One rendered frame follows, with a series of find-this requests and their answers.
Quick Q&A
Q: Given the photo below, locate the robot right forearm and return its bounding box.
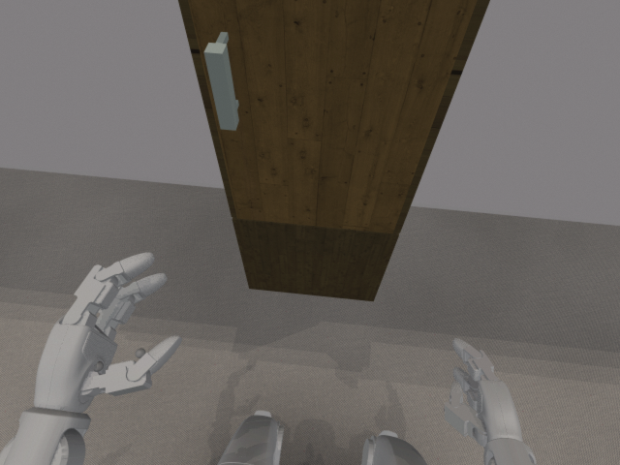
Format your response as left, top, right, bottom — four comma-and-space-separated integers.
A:
483, 438, 537, 465

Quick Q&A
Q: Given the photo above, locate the robot right hand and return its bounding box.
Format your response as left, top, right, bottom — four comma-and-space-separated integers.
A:
445, 338, 523, 448

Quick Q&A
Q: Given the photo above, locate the robot right thigh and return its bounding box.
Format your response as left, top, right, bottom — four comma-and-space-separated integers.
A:
361, 435, 427, 465

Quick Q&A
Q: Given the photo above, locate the robot left hand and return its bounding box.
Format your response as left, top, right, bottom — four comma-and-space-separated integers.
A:
34, 252, 182, 413

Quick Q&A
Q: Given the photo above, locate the cupboard door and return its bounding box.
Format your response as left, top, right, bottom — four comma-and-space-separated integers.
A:
188, 0, 478, 233

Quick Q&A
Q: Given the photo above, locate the robot left forearm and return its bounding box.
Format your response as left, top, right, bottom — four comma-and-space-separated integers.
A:
0, 407, 91, 465

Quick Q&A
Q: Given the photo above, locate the right robot shin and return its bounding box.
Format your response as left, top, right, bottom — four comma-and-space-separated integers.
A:
377, 430, 398, 438

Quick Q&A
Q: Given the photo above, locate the handle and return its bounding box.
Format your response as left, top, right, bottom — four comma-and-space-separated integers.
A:
204, 32, 239, 131

